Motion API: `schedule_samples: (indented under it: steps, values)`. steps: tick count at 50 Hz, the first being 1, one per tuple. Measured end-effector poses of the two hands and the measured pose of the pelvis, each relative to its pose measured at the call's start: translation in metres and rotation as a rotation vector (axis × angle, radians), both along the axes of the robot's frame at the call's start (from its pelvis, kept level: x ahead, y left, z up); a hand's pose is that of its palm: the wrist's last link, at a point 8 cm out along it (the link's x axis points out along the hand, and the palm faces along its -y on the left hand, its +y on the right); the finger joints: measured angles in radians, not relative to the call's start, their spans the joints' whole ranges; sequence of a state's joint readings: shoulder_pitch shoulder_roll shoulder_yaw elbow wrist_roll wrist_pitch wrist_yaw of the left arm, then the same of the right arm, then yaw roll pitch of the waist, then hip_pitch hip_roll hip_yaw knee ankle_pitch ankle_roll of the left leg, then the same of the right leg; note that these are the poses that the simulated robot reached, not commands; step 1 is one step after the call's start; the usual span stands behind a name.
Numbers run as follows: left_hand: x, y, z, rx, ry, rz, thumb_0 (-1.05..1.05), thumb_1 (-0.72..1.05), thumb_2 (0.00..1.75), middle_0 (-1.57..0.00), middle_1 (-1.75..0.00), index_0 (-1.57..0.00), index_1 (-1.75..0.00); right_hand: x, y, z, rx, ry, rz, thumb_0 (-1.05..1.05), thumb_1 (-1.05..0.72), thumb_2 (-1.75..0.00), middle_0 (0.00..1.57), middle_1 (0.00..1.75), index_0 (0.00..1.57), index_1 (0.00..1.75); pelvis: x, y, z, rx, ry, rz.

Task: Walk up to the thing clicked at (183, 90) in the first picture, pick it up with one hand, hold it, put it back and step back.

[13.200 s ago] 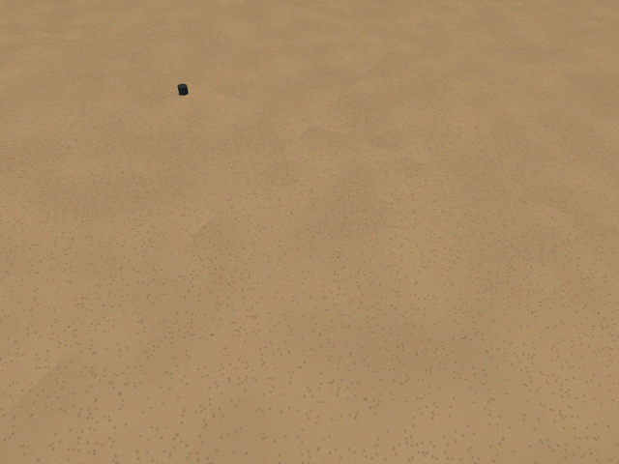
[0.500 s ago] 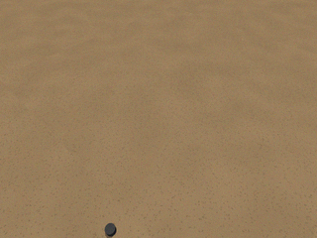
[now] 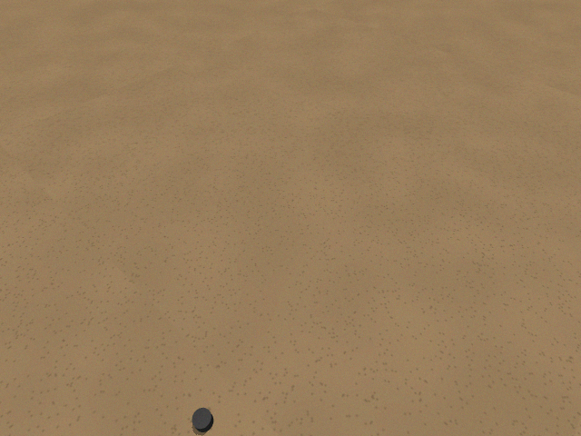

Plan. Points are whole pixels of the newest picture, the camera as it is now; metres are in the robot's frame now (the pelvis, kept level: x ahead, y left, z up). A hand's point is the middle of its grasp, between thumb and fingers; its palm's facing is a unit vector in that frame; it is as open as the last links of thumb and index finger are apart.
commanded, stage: rise first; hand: left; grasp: from above
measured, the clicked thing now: (202, 420) +0.32 +0.25 -0.76
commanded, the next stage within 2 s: none
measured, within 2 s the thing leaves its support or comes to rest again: neither
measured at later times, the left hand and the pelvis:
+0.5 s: hand out of the picture +0.12 +0.26 -0.22, palm faces -0.15 -0.89 -0.43, open 12.7 cm; pelvis -0.02 +0.01 -0.06, yaw +1 degrees
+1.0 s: hand out of the picture +0.15 +0.29 -0.40, palm faces -0.44 -0.55 -0.71, open 13.8 cm; pelvis -0.06 +0.01 -0.25, yaw +1 degrees
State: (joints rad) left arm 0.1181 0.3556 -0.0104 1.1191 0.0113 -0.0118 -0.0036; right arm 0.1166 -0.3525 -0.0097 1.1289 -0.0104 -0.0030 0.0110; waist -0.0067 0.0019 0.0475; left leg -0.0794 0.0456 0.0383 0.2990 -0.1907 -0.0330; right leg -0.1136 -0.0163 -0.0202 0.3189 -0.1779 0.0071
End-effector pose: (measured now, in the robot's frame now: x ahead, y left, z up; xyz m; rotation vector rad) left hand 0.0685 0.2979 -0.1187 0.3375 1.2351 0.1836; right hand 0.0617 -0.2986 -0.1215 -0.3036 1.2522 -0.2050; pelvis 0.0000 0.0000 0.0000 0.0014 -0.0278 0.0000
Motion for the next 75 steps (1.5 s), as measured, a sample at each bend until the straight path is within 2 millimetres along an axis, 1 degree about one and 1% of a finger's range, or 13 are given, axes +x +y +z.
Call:
schedule_samples:
  steps: [4, 7, 14, 19, 25, 30, 36, 41, 47, 53, 61, 69, 75]
  values:
    - [0.004, -0.001, 0.000, -0.002, -0.020, 0.008, 0.00, 0.90, 0.90, -0.20, -0.31, -0.20, -0.31, 0.003, 0.001, 0.001, -0.002, -0.021, -0.007, 0.01, -0.91, -0.90, 0.21, 0.30, 0.20, 0.30, 0.000, 0.000, -0.001, -0.001, 0.011, 0.004]
    - [0.025, -0.005, -0.001, -0.012, -0.099, 0.034, 0.00, 0.83, 0.91, -0.20, -0.37, -0.19, -0.37, 0.011, 0.009, 0.001, 0.004, -0.097, 0.004, 0.01, -0.91, -0.90, 0.20, 0.30, 0.20, 0.30, -0.006, 0.001, -0.004, -0.001, 0.043, 0.020]
    - [0.066, -0.001, -0.016, -0.004, -0.132, -0.053, 0.00, 0.49, 0.93, -0.17, -0.67, -0.16, -0.68, 0.015, 0.034, -0.010, 0.049, -0.170, 0.003, 0.01, -0.91, -0.90, 0.20, 0.30, 0.20, 0.30, -0.016, 0.001, -0.021, 0.000, 0.144, 0.018]
    - [0.065, 0.002, -0.028, 0.034, -0.106, -0.105, 0.00, 0.14, 0.95, -0.14, -0.86, -0.15, -0.86, 0.015, 0.046, -0.020, 0.074, -0.196, -0.006, 0.01, -0.91, -0.90, 0.21, 0.30, 0.20, 0.30, -0.016, 0.006, -0.033, -0.005, 0.191, 0.017]
    - [0.053, 0.007, -0.057, 0.076, -0.098, -0.152, 0.00, -0.25, 0.97, -0.13, -0.98, -0.12, -0.99, 0.028, 0.051, -0.040, 0.063, -0.251, 0.031, 0.01, -0.90, -0.90, 0.21, 0.30, 0.21, 0.30, -0.021, 0.011, -0.062, -0.012, 0.264, 0.017]
    - [0.043, 0.009, -0.081, 0.117, -0.108, -0.208, 0.00, -0.42, 0.99, -0.12, -1.01, -0.10, -1.03, 0.047, 0.055, -0.061, 0.051, -0.299, 0.070, 0.01, -0.89, -0.90, 0.21, 0.30, 0.20, 0.30, -0.027, 0.014, -0.089, -0.019, 0.322, 0.019]
    - [0.037, 0.012, -0.110, 0.176, -0.110, -0.289, -0.01, -0.50, 1.01, -0.12, -1.00, -0.09, -1.03, 0.072, 0.061, -0.091, 0.056, -0.368, 0.124, 0.01, -0.88, -0.89, 0.21, 0.30, 0.20, 0.30, -0.035, 0.014, -0.124, -0.029, 0.398, 0.029]
    - [0.050, 0.017, -0.150, 0.246, -0.116, -0.399, -0.01, -0.51, 1.00, -0.12, -0.99, -0.10, -1.02, 0.088, 0.063, -0.127, 0.061, -0.416, 0.172, 0.01, -0.87, -0.89, 0.21, 0.30, 0.20, 0.30, -0.044, 0.012, -0.163, -0.033, 0.475, 0.034]
    - [0.078, 0.018, -0.206, 0.340, -0.179, -0.570, -0.01, -0.48, 0.97, -0.14, -0.97, -0.12, -0.99, 0.093, 0.058, -0.188, 0.058, -0.407, 0.210, 0.01, -0.87, -0.89, 0.21, 0.30, 0.21, 0.30, -0.057, 0.010, -0.219, -0.037, 0.560, 0.035]
    - [0.107, 0.016, -0.259, 0.447, -0.240, -0.708, -0.01, -0.48, 0.96, -0.15, -0.96, -0.13, -0.98, 0.074, 0.050, -0.259, 0.060, -0.329, 0.211, 0.01, -0.88, -0.89, 0.21, 0.30, 0.20, 0.30, -0.073, 0.008, -0.275, -0.042, 0.612, 0.030]
    - [0.142, 0.016, -0.312, 0.551, -0.285, -0.826, -0.01, -0.49, 0.98, -0.14, -0.95, -0.13, -0.97, 0.018, 0.045, -0.336, 0.071, -0.169, 0.166, 0.01, -0.90, -0.90, 0.20, 0.30, 0.20, 0.30, -0.094, 0.007, -0.332, -0.052, 0.628, 0.018]
    - [0.159, 0.016, -0.351, 0.587, -0.294, -0.947, -0.01, -0.49, 0.99, -0.14, -0.94, -0.13, -0.97, -0.047, 0.042, -0.371, 0.059, -0.019, 0.096, 0.01, -0.90, -0.90, 0.21, 0.30, 0.20, 0.30, -0.107, 0.011, -0.367, -0.066, 0.615, 0.005]
    - [0.170, 0.014, -0.373, 0.617, -0.332, -1.030, -0.01, -0.49, 1.01, -0.16, -0.90, -0.13, -0.94, -0.076, 0.039, -0.380, 0.029, 0.051, 0.076, 0.01, -0.90, -0.90, 0.21, 0.30, 0.20, 0.30, -0.110, 0.015, -0.385, -0.078, 0.608, -0.002]
